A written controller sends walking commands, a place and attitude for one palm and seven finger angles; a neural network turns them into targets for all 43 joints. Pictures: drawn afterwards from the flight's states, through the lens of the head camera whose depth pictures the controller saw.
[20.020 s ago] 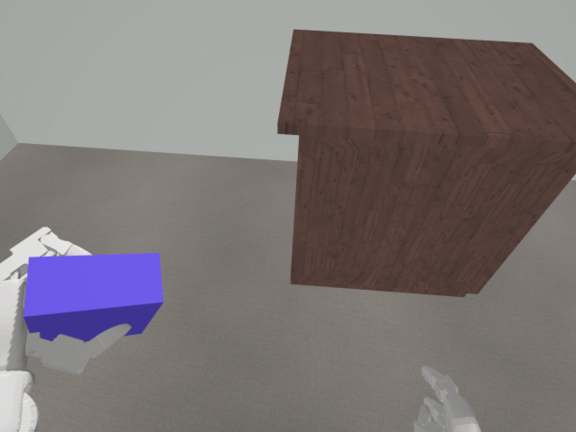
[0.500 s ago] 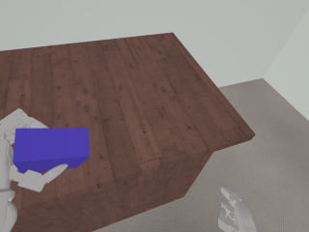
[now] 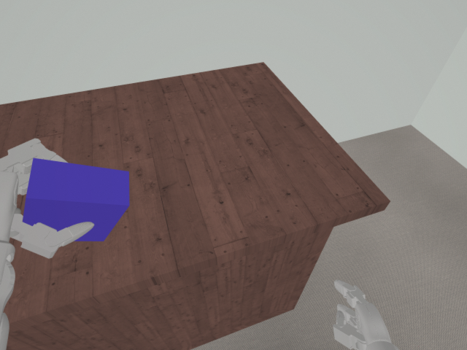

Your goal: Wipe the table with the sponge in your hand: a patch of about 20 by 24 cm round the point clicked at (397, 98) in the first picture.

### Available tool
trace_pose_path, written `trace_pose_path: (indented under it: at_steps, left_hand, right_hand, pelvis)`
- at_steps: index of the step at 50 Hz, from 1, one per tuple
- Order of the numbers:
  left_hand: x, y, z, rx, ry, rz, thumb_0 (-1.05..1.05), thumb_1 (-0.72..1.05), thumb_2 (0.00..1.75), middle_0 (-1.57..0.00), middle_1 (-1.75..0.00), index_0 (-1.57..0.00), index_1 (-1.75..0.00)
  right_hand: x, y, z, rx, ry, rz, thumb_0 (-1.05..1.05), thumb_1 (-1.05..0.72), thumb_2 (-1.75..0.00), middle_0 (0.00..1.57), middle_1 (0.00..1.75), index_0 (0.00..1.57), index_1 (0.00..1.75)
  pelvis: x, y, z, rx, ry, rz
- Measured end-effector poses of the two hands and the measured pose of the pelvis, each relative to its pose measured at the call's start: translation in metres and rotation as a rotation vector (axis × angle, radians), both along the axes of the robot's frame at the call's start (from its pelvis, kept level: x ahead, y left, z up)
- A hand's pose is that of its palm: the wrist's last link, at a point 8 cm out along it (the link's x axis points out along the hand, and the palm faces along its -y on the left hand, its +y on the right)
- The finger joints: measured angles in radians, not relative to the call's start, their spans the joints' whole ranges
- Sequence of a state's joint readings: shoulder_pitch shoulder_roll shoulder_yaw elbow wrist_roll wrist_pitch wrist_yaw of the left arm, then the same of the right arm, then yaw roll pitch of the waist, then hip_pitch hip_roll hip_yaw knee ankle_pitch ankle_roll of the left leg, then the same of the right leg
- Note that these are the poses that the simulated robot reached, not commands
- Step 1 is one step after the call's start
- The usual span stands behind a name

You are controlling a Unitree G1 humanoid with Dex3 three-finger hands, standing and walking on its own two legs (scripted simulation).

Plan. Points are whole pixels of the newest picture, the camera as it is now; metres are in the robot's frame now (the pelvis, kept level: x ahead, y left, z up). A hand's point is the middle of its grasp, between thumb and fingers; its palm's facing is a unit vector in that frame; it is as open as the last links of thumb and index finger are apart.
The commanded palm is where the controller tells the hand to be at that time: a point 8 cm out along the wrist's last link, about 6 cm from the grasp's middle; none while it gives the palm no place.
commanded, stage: turn the palm down, sponge in hand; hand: left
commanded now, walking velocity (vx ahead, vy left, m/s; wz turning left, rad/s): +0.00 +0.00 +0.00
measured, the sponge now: (87, 207) +0.26 +0.24 +0.16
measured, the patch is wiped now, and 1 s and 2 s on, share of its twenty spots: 0.05 0.05 0.05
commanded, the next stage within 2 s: move the sponge above the wiping area in 1.98 s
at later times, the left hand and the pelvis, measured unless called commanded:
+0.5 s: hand (79, 224) +0.21 +0.22 +0.19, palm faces +0.27 -0.55 -0.79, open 9.7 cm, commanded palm +0.16 +0.25 +0.24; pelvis -0.01 -0.07 +0.00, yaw +2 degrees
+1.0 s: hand (58, 204) +0.22 +0.23 +0.22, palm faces +0.29 -0.27 -0.92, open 9.7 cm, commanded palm +0.17 +0.24 +0.28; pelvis +0.00 -0.06 +0.00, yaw +2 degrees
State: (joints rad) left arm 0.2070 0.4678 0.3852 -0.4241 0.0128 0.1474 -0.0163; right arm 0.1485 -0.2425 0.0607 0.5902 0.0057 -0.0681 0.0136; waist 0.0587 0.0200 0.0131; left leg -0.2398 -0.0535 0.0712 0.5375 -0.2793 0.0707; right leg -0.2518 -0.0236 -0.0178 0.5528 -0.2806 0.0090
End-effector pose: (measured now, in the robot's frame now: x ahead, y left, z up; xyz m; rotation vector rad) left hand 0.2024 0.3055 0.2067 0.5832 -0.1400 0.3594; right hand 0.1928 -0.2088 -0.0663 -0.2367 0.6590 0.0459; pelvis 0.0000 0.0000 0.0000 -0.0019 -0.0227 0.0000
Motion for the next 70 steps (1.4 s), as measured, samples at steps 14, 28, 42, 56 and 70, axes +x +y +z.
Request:
trace_pose_path:
  at_steps: [14, 28, 42, 56, 70]
  left_hand:
    - [-0.048, -0.025, 0.013, 0.188, 0.041, 0.154, -0.01, -0.46, 1.03, -0.78, -1.36, -0.78, -1.36]
    - [-0.026, -0.07, 0.033, 0.39, 0.141, 0.029, -0.01, -0.46, 1.03, -0.78, -1.36, -0.78, -1.36]
    - [-0.022, -0.069, 0.043, 0.538, 0.232, 0.109, -0.01, -0.46, 1.03, -0.78, -1.36, -0.78, -1.36]
    - [-0.022, -0.055, 0.061, 0.639, 0.286, 0.221, -0.01, -0.46, 1.03, -0.78, -1.36, -0.78, -1.36]
    - [-0.025, -0.054, 0.079, 0.753, 0.285, 0.26, -0.01, -0.46, 1.03, -0.78, -1.36, -0.78, -1.36]
  right_hand:
    - [0.009, -0.033, -0.005, -0.019, -0.028, -0.007, 0.01, -0.9, -0.9, 0.21, 0.3, 0.2, 0.3]
    - [0.003, -0.084, -0.014, -0.017, -0.036, -0.106, 0.01, -0.9, -0.9, 0.2, 0.3, 0.2, 0.3]
    - [0.016, -0.085, -0.02, -0.009, -0.031, -0.122, 0.01, -0.9, -0.9, 0.2, 0.3, 0.2, 0.3]
    - [0.04, -0.032, 0.002, 0.056, -0.096, -0.026, 0.01, -0.9, -0.9, 0.2, 0.3, 0.2, 0.3]
    - [0.049, 0.0, 0.013, 0.074, -0.101, 0.041, 0.01, -0.9, -0.9, 0.21, 0.3, 0.19, 0.3]
  pelvis:
    - [-0.012, -0.043, -0.002, 0.008, -0.024, 0.042]
    - [-0.005, -0.071, -0.003, 0.016, -0.026, 0.029]
    - [0.002, -0.065, -0.005, 0.024, -0.014, 0.026]
    - [-0.01, -0.049, 0.002, 0.019, -0.04, 0.031]
    - [-0.022, -0.037, 0.006, 0.018, -0.056, 0.033]
